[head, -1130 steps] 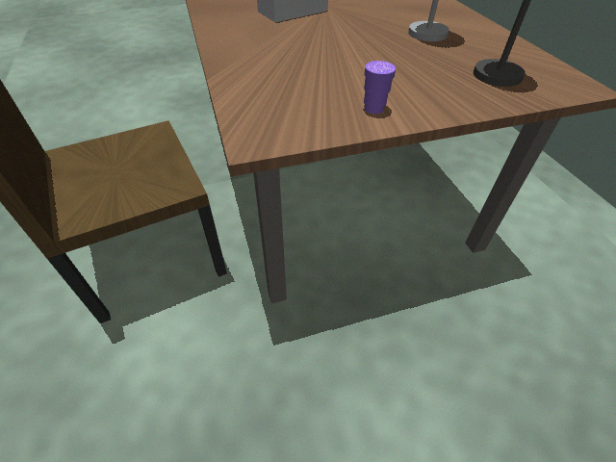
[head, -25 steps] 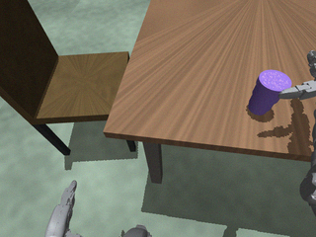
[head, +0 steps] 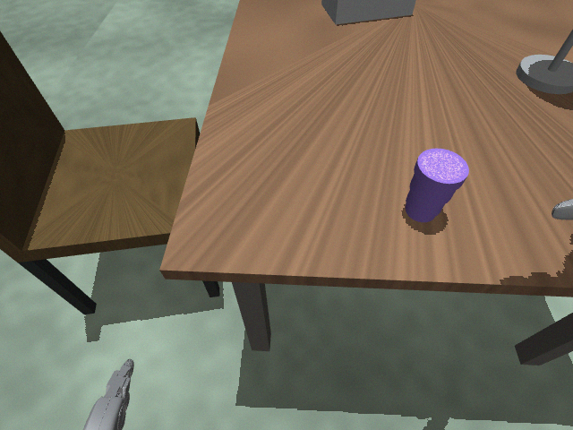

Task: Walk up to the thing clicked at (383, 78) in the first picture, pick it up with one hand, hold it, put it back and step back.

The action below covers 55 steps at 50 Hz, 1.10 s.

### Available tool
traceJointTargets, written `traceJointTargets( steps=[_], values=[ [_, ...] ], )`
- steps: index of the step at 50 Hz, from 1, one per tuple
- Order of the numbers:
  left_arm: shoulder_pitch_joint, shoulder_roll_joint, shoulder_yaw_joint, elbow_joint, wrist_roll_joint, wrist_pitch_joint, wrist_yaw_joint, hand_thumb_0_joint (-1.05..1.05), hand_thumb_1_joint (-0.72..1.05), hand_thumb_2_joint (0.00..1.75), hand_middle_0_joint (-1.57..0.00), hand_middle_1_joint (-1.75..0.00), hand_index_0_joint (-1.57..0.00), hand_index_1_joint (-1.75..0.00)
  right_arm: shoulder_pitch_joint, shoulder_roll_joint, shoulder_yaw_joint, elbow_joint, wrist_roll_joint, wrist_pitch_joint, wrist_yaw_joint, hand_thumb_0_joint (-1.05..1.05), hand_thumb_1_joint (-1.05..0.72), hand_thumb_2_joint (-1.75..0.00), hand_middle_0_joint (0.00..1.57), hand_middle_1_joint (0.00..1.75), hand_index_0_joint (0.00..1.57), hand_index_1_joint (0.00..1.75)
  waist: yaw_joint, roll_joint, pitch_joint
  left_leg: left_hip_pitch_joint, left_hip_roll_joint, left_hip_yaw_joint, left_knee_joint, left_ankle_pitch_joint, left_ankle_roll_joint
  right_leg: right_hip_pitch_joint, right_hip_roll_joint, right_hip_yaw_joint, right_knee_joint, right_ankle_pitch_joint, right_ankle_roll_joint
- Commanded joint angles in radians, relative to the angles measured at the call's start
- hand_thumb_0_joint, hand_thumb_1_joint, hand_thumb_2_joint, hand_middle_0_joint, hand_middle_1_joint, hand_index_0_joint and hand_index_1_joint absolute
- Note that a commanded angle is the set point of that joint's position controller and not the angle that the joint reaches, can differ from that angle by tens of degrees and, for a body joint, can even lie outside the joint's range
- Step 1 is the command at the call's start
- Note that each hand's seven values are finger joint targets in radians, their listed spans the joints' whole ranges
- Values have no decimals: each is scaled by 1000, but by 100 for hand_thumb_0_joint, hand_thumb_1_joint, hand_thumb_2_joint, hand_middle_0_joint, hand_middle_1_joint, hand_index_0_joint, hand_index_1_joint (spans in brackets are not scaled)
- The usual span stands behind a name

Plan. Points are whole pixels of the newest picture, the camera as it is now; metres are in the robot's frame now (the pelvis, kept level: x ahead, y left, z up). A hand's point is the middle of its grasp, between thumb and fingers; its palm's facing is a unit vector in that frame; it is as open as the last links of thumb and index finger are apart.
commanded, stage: sink last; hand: right
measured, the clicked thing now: (430, 189) +0.49 -0.19 +0.04
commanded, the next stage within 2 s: home in 0.94 s
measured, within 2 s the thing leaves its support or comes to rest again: neither
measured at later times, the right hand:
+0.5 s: hand out of the picture +0.22 -0.27 +0.15, palm faces +0.41 +0.82 -0.40, open 17.7 cm
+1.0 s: hand out of the picture +0.16 -0.25 +0.15, palm faces +0.42 +0.81 -0.41, open 17.5 cm
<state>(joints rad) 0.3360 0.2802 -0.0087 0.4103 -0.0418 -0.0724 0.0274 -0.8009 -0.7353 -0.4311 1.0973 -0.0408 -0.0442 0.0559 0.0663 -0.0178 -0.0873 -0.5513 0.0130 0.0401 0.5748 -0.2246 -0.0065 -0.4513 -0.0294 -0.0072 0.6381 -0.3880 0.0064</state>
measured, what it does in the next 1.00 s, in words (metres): stands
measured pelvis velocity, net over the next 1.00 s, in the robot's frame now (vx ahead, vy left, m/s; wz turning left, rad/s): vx -0.02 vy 0.02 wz -0.04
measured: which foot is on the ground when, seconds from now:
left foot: down 0.00-1.00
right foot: down 0.00-1.00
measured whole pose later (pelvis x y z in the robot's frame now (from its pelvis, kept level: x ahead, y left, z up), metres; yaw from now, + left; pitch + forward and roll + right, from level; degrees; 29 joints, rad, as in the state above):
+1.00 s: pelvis -0.02 +0.02 +0.01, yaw -2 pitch -3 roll -1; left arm 0.30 0.23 0.15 0.53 -0.03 -0.12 0.06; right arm 0.44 -0.32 -0.36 -0.21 0.06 -0.26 -0.02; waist -0.05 -0.05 0.04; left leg -0.22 0.04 0.07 0.47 -0.18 0.01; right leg -0.10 -0.01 0.02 0.44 -0.28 0.02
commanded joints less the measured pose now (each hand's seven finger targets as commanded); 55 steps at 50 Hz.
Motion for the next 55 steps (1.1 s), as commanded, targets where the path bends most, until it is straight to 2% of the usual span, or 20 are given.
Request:
traceJointTargets(
  steps=[1,4,8,14,15,19,21,22,26,27,28,30,33,36,40,42,46,51,53,55],
  values=[
    [-45,121,81,-214,-3,-79,6,0,-55,7,-5,-4,-4,-4,-201,-178,29,-342,25,-74,-31,0,61,-4,5,5,5,5,-45,-160,-439,315,-23,27,-3,376,54,228,4,-1,-49,684,35],
    [63,129,123,-155,-10,-62,2,0,-55,6,-5,-3,-5,-4,44,-110,45,-523,61,-48,-32,0,59,-4,6,5,5,5,-62,-146,-331,319,-26,35,-22,352,57,217,1,-5,-87,656,34],
    [33,93,133,-77,-23,-34,-17,0,-55,6,-5,-4,-5,-4,326,-31,44,-908,103,-20,-40,0,57,-5,6,5,5,5,-99,-141,-209,346,-26,40,-44,318,58,180,3,-15,-131,600,27],
    [-80,136,202,-86,-16,0,5,0,-55,6,-5,-4,-4,-4,615,-12,-48,-1419,123,-40,-87,0,61,-4,5,6,5,6,-107,-83,-188,441,-8,34,-60,354,46,223,14,-16,-157,539,13],
    [-119,159,220,-112,-11,-2,18,0,-55,6,-5,-4,-4,-4,671,7,-50,-1455,121,-41,-98,0,61,-4,5,6,5,6,-108,-57,-185,451,-9,35,-59,350,44,230,13,-9,-167,530,11],
    [-151,101,180,-164,-3,-3,47,0,-54,6,-5,-4,-4,-4,882,131,-8,-1501,118,-61,-117,0,61,-4,5,6,5,6,-104,18,-98,453,6,35,-94,255,25,216,27,-13,-189,379,-11],
    [-92,99,190,-161,0,-1,56,0,-53,4,-5,-4,-5,-4,986,172,2,-1504,116,-76,-116,0,61,-4,5,6,5,6,-92,27,-60,434,11,37,-111,219,16,228,33,-19,-200,339,-19],
    [-48,64,161,-147,-2,-3,50,0,-51,4,-5,-4,-5,-3,1031,204,19,-1519,117,-85,-110,0,61,-4,5,6,5,6,-96,20,-32,428,8,44,-112,205,18,229,31,-18,-210,343,-15],
    [36,15,147,-99,-8,-2,30,0,-51,3,-5,-4,-5,-3,1216,226,19,-1638,125,-115,-90,0,61,-4,5,6,5,6,-114,-42,22,428,15,47,-119,235,17,223,41,-27,-221,372,-14],
    [35,0,137,-79,-9,-6,23,0,-51,3,-5,-4,-6,-4,1220,228,17,-1664,129,-122,-86,0,61,-4,5,6,5,6,-110,-50,57,410,13,47,-127,206,13,211,41,-27,-228,343,-16],
    [22,30,182,-72,-6,-8,24,0,-51,3,-5,-4,-5,-4,1233,208,-8,-1707,127,-125,-86,0,61,-4,5,6,5,6,-113,-83,36,414,16,45,-125,211,16,220,43,-27,-229,349,-13],
    [-45,63,205,-74,1,-23,29,0,-52,4,-5,-4,-5,-4,1126,184,-16,-1746,125,-134,-92,0,59,-5,5,6,5,6,-83,-80,88,368,10,45,-146,115,14,215,38,-10,-259,249,-19],
    [-117,88,235,-50,10,-53,43,0,-53,4,-5,-5,-5,-5,1129,188,-36,-1697,121,-152,-105,0,55,-5,5,6,5,6,-84,-29,127,352,15,47,-180,-17,7,195,44,0,-276,107,-32],
    [-148,80,225,-64,16,-75,47,0,-52,4,-6,-5,-6,-4,1160,176,-73,-1653,117,-187,-110,0,54,-5,5,6,5,6,-117,25,99,388,22,46,-192,-60,2,183,50,1,-270,88,-37],
    [-117,61,207,-73,19,-90,44,0,-53,5,-5,-4,-5,-5,1195,206,-76,-1524,113,-230,-100,0,57,-5,5,6,5,6,-120,86,73,431,40,25,-210,-44,-7,202,58,-12,-261,126,-38],
    [-100,59,208,-47,17,-91,38,0,-54,6,-5,-4,-5,-5,1212,216,-60,-1534,111,-250,-95,0,58,-5,5,6,5,6,-138,38,67,437,37,30,-201,-11,-1,209,60,-14,-275,150,-32],
    [-104,58,199,-30,11,-107,34,0,-55,7,-5,-5,-4,-6,1180,242,-12,-1504,111,-274,-87,0,57,-6,5,6,5,6,-115,18,103,421,24,40,-208,-14,4,216,53,-11,-300,134,-30],
    [-154,30,165,-19,15,-120,37,0,-55,8,-5,-5,-4,-6,1120,184,-48,-1466,102,-298,-97,0,56,-6,5,6,5,6,-125,-23,117,426,28,27,-229,-63,5,191,57,-9,-323,82,-32],
    [-135,62,197,8,20,-125,43,0,-47,16,-12,-13,-12,-14,1119,173,-48,-1461,103,-304,-100,0,57,-4,5,5,5,5,-116,-39,97,440,21,36,-227,-35,8,203,58,-7,-328,102,-32],
    [-139,-5,127,28,20,-131,34,0,-31,32,-12,-18,-13,-18,1152,210,-6,-1426,98,-299,-97,0,57,-5,5,5,5,5,-123,-53,95,453,21,37,-223,2,9,203,57,-12,-322,138,-28]
  ],
)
